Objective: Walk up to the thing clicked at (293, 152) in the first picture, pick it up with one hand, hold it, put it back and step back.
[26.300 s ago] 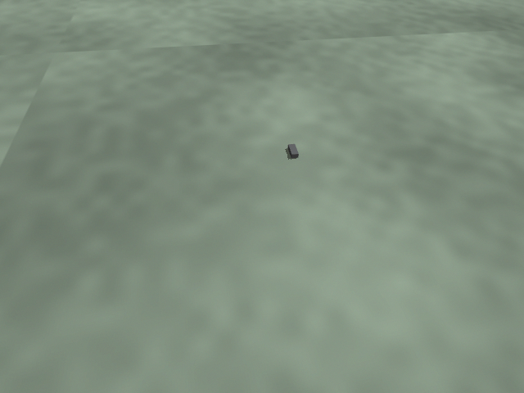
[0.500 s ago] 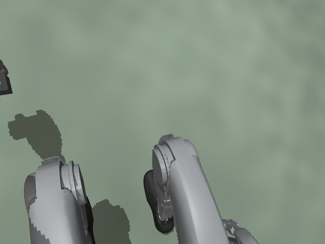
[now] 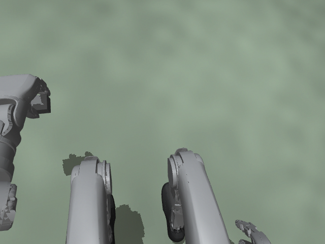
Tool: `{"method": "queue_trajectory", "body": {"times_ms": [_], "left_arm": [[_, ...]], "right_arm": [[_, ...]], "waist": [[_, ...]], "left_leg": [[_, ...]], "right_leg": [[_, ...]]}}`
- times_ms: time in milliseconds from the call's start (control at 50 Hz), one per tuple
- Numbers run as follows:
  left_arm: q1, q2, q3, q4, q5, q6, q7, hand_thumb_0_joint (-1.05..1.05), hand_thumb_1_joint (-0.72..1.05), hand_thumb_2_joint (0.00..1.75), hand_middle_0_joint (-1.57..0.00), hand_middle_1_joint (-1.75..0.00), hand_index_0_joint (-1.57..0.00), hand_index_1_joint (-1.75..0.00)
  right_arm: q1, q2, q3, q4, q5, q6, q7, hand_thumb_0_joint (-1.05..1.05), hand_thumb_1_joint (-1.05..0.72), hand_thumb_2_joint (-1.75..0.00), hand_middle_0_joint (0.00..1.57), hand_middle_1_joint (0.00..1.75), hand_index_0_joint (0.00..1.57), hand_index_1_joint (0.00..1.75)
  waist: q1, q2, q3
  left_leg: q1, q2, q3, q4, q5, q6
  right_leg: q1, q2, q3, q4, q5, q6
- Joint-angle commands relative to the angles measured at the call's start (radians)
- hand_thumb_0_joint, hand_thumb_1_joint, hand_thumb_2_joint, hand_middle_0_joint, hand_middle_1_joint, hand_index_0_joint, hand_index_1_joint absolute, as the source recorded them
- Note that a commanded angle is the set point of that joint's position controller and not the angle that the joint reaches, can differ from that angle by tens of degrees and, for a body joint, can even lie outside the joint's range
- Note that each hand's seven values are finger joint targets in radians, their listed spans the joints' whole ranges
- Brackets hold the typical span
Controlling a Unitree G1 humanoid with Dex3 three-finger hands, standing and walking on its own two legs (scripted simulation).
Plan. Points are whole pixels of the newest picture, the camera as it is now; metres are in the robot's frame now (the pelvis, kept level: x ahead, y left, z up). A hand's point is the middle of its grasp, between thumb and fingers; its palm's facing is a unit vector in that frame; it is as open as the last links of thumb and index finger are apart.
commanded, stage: lift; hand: left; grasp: from above
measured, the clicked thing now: (29, 105) +0.47 +0.31 -0.15
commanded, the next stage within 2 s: hold in 1.16 s
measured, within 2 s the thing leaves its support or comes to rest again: neither
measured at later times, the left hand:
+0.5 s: hand out of the picture +0.37 +0.27 +0.09, palm faces -0.44 -0.12 -0.89, open 7.0 cm
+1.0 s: hand out of the picture +0.37 +0.24 +0.22, palm faces -0.44 -0.13 -0.89, open 7.0 cm
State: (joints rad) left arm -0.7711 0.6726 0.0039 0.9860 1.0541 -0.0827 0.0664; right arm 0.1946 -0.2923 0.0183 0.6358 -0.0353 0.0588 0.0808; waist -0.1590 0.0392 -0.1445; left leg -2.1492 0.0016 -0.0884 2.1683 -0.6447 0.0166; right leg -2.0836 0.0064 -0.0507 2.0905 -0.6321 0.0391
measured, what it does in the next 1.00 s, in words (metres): rises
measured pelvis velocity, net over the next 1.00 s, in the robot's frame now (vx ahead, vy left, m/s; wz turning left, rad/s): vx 0.05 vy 0.00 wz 0.06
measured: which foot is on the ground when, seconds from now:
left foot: down 0.00-1.00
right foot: down 0.00-1.00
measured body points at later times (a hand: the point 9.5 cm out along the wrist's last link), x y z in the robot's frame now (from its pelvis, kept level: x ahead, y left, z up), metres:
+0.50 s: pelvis +0.01 +0.00 +0.17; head +0.14 +0.02 +0.60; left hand +0.39 +0.27 +0.14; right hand +0.14 -0.25 +0.05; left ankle +0.09 +0.12 -0.37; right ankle +0.11 -0.13 -0.37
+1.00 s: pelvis +0.05 +0.00 +0.30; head +0.12 +0.00 +0.75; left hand +0.38 +0.25 +0.27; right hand +0.16 -0.27 +0.18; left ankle +0.09 +0.12 -0.37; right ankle +0.11 -0.13 -0.37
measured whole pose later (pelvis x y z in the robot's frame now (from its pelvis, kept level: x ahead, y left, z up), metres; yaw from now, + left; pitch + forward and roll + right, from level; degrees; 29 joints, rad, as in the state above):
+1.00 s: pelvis +0.05 +0.00 +0.30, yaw +4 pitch +14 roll -1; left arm -0.36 0.38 -0.17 0.85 0.98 0.05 0.14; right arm 0.25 -0.24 -0.03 0.74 0.04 -0.03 -0.06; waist -0.06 0.03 -0.12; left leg -0.84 0.03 0.00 1.04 -0.44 0.00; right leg -0.82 0.02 0.01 1.00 -0.41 0.02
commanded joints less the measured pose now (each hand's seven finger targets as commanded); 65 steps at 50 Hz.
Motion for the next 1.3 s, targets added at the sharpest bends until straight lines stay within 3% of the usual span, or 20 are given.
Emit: {"method": "queue_trajectory", "body": {"times_ms": [0,60,80,140,220,240,280,340,360,400,420,560,640,700,740,800,860,900,940,1280], "left_arm": [[-0.290,0.227,0.035,-0.273,-0.043,0.009,0.018,0.00,0.90,0.16,-1.16,-0.29,-1.21,-0.23],[-0.262,0.226,0.047,-0.325,-0.058,0.020,0.019,0.00,0.91,0.16,-1.16,-0.29,-1.22,-0.23],[-0.235,0.190,0.028,-0.331,-0.061,0.024,0.018,0.00,0.92,0.15,-1.17,-0.28,-1.23,-0.22],[-0.203,0.214,0.050,-0.398,-0.066,0.034,0.021,0.00,0.92,0.14,-1.18,-0.26,-1.23,-0.20],[-0.135,0.189,0.050,-0.417,-0.063,0.058,0.023,0.00,0.92,0.14,-1.18,-0.25,-1.24,-0.20],[-0.103,0.144,0.022,-0.415,-0.065,0.065,0.021,0.00,0.91,0.15,-1.19,-0.24,-1.23,-0.19],[-0.045,0.146,0.035,-0.428,-0.069,0.079,0.019,0.00,0.90,0.15,-1.17,-0.24,-1.22,-0.19],[0.002,0.101,0.000,-0.457,-0.069,0.093,0.010,0.00,0.91,0.14,-1.18,-0.24,-1.23,-0.19],[0.027,0.108,0.020,-0.460,-0.078,0.096,0.015,0.00,0.90,0.14,-1.18,-0.24,-1.23,-0.19],[0.076,0.076,0.003,-0.471,-0.084,0.101,0.016,0.00,0.89,0.15,-1.18,-0.23,-1.23,-0.19],[0.083,0.053,-0.017,-0.469,-0.082,0.104,0.017,0.00,0.91,0.13,-1.18,-0.26,-1.23,-0.20],[0.064,0.010,-0.047,-0.449,-0.066,0.100,0.068,0.00,0.86,0.14,-1.15,-0.25,-1.20,-0.20],[0.081,-0.024,-0.072,-0.391,-0.060,0.104,0.089,0.00,0.84,0.12,-1.13,-0.24,-1.17,-0.19],[0.088,-0.038,-0.079,-0.356,-0.061,0.114,0.102,0.00,0.84,0.15,-1.13,-0.26,-1.18,-0.22],[0.097,-0.049,-0.086,-0.350,-0.060,0.123,0.107,0.00,0.88,0.19,-1.15,-0.31,-1.20,-0.26],[0.101,-0.056,-0.094,-0.327,-0.066,0.132,0.110,0.00,0.86,0.22,-1.15,-0.30,-1.19,-0.25],[0.115,-0.053,-0.088,-0.302,-0.069,0.134,0.118,0.00,0.89,0.22,-1.17,-0.29,-1.21,-0.25],[0.124,-0.087,-0.104,-0.290,-0.074,0.138,0.117,0.00,0.89,0.21,-1.18,-0.28,-1.22,-0.24],[0.125,-0.069,-0.093,-0.302,-0.065,0.137,0.118,0.00,0.86,0.21,-1.16,-0.28,-1.20,-0.24],[0.166,-0.105,-0.123,-0.326,-0.067,0.135,0.106,0.00,0.84,0.24,-1.15,-0.30,-1.19,-0.26]], "right_arm": [[0.163,-0.206,-0.080,-0.052,0.019,-0.014,-0.030,0.00,-0.89,-0.90,0.20,0.30,0.20,0.30],[0.140,-0.201,-0.085,-0.059,0.029,-0.015,-0.044,0.00,-0.89,-0.90,0.20,0.30,0.20,0.30],[0.141,-0.191,-0.085,-0.057,0.031,-0.016,-0.046,0.00,-0.89,-0.90,0.20,0.30,0.20,0.30],[0.128,-0.180,-0.088,-0.058,0.039,-0.017,-0.060,0.00,-0.89,-0.90,0.20,0.30,0.20,0.30],[0.098,-0.166,-0.090,-0.058,0.047,-0.016,-0.075,0.00,-0.89,-0.90,0.20,0.30,0.20,0.30],[0.095,-0.158,-0.091,-0.059,0.049,-0.017,-0.078,0.00,-0.89,-0.90,0.20,0.30,0.20,0.30],[0.083,-0.152,-0.089,-0.054,0.055,-0.018,-0.086,0.00,-0.89,-0.90,0.20,0.30,0.20,0.30],[0.076,-0.133,-0.089,-0.052,0.061,-0.027,-0.098,0.00,-0.89,-0.90,0.20,0.30,0.20,0.30],[0.069,-0.126,-0.087,-0.049,0.064,-0.031,-0.101,0.00,-0.89,-0.90,0.20,0.30,0.20,0.30],[0.062,-0.121,-0.083,-0.051,0.070,-0.041,-0.110,0.00,-0.89,-0.90,0.20,0.30,0.20,0.30],[0.064,-0.114,-0.085,-0.052,0.071,-0.045,-0.114,0.00,-0.89,-0.90,0.20,0.30,0.20,0.30],[0.055,-0.097,-0.080,-0.025,0.080,-0.093,-0.143,0.00,-0.89,-0.90,0.20,0.30,0.20,0.30],[0.050,-0.101,-0.088,-0.009,0.080,-0.110,-0.148,0.00,-0.89,-0.90,0.20,0.30,0.20,0.30],[0.058,-0.100,-0.088,0.006,0.079,-0.117,-0.150,0.00,-0.89,-0.90,0.20,0.30,0.20,0.30],[0.074,-0.097,-0.088,0.015,0.078,-0.118,-0.154,0.00,-0.89,-0.90,0.20,0.30,0.20,0.30],[0.083,-0.097,-0.093,0.024,0.077,-0.122,-0.155,0.00,-0.89,-0.90,0.20,0.30,0.20,0.30],[0.082,-0.094,-0.094,0.019,0.076,-0.120,-0.152,0.00,-0.89,-0.90,0.20,0.30,0.20,0.30],[0.083,-0.094,-0.096,0.018,0.075,-0.120,-0.148,0.00,-0.89,-0.90,0.20,0.30,0.20,0.30],[0.086,-0.094,-0.099,0.016,0.075,-0.117,-0.146,0.00,-0.89,-0.90,0.20,0.30,0.20,0.30],[0.064,-0.098,-0.110,0.013,0.081,-0.100,-0.138,0.00,-0.89,-0.89,0.20,0.30,0.20,0.30]], "waist": [[-0.003,0.225,-0.676],[0.012,0.221,-0.680],[0.006,0.211,-0.675],[0.023,0.177,-0.689],[0.045,0.179,-0.663],[0.039,0.167,-0.651],[0.051,0.154,-0.611],[0.047,0.113,-0.587],[0.051,0.090,-0.565],[0.060,0.093,-0.521],[0.057,0.078,-0.503],[0.055,0.059,-0.363],[0.073,0.070,-0.334],[0.077,0.061,-0.325],[0.075,0.045,-0.339],[0.085,0.044,-0.313],[0.092,0.021,-0.282],[0.093,0.012,-0.266],[0.102,0.025,-0.272],[0.105,-0.015,-0.207]], "left_leg": [[0.607,-0.003,0.007,-0.390,0.053,0.017],[0.674,0.000,-0.001,-0.450,0.043,0.016],[0.692,0.000,0.006,-0.461,0.070,0.014],[0.749,-0.003,0.019,-0.503,0.103,0.017],[0.857,0.004,0.008,-0.609,0.105,0.011],[0.886,0.005,0.009,-0.633,0.114,0.009],[0.915,0.005,0.007,-0.693,0.095,0.007],[0.977,0.001,0.033,-0.742,0.119,0.011],[0.974,-0.001,0.038,-0.755,0.128,0.014],[1.017,0.001,0.032,-0.819,0.108,0.010],[1.039,-0.001,0.041,-0.838,0.107,0.012],[1.168,-0.003,0.035,-1.008,0.064,0.003],[1.275,-0.001,0.023,-1.108,0.063,-0.005],[1.340,-0.001,0.031,-1.157,0.123,-0.009],[1.381,-0.005,0.052,-1.162,0.235,-0.007],[1.441,-0.006,0.059,-1.214,0.306,-0.010],[1.466,-0.009,0.073,-1.258,0.321,-0.006],[1.502,-0.008,0.076,-1.289,0.337,-0.007],[1.542,-0.010,0.076,-1.312,0.369,-0.009],[1.733,-0.016,0.091,-1.477,0.495,-0.010]], "right_leg": [[0.396,0.032,-0.054,-0.279,0.124,-0.072],[0.442,0.029,-0.050,-0.322,0.123,-0.068],[0.466,0.031,-0.048,-0.341,0.141,-0.068],[0.549,0.028,-0.033,-0.409,0.158,-0.065],[0.628,0.029,-0.029,-0.485,0.161,-0.063],[0.656,0.031,-0.028,-0.513,0.167,-0.063],[0.707,0.029,-0.022,-0.568,0.149,-0.060],[0.809,0.035,-0.007,-0.664,0.160,-0.061],[0.841,0.034,-0.001,-0.688,0.164,-0.060],[0.887,0.034,0.006,-0.733,0.151,-0.060],[0.911,0.036,0.009,-0.771,0.148,-0.060],[1.041,0.037,0.044,-0.945,0.095,-0.061],[1.114,0.039,0.048,-1.023,0.107,-0.060],[1.189,0.040,0.051,-1.080,0.150,-0.060],[1.263,0.041,0.051,-1.119,0.243,-0.058],[1.327,0.040,0.051,-1.165,0.311,-0.056],[1.384,0.038,0.056,-1.221,0.324,-0.054],[1.410,0.037,0.054,-1.247,0.338,-0.054],[1.440,0.035,0.062,-1.269,0.366,-0.054],[1.622,0.031,0.063,-1.439,0.480,-0.046]]}}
